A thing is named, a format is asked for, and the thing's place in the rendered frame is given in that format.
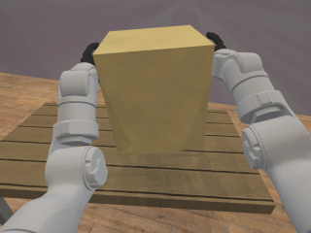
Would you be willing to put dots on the robot right upper arm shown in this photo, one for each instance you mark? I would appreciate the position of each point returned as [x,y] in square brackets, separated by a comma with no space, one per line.
[280,147]

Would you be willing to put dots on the robot left forearm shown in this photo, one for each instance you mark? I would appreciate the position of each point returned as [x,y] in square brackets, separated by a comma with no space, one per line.
[76,109]

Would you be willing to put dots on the carton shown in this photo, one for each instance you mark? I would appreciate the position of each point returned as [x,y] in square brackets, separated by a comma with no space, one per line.
[156,84]

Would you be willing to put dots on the table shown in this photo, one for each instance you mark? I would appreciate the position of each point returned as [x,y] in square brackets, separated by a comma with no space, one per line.
[216,178]

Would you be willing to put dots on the robot left upper arm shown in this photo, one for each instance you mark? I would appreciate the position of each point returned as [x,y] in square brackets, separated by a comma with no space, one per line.
[72,175]

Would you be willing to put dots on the left robot hand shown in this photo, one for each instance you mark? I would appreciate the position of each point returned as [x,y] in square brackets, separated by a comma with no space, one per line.
[88,55]

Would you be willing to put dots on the right robot hand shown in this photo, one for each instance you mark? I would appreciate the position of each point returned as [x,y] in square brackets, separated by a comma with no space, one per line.
[217,40]

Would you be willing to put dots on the robot right forearm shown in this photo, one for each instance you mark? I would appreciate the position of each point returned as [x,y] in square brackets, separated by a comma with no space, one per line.
[255,97]

